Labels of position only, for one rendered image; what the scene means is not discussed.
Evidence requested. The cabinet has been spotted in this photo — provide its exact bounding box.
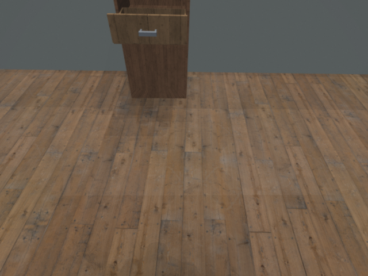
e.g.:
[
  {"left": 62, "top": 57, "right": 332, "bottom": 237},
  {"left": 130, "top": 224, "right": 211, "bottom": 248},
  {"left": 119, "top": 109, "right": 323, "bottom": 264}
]
[{"left": 114, "top": 0, "right": 190, "bottom": 98}]

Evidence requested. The drawer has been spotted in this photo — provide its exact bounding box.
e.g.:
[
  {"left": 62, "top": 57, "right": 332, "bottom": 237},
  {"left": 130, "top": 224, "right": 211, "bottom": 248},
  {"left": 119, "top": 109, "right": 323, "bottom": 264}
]
[{"left": 107, "top": 7, "right": 187, "bottom": 45}]

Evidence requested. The handle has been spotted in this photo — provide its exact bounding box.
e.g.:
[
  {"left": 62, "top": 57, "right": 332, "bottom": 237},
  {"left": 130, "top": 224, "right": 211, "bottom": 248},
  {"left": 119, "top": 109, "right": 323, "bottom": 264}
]
[{"left": 139, "top": 29, "right": 157, "bottom": 37}]

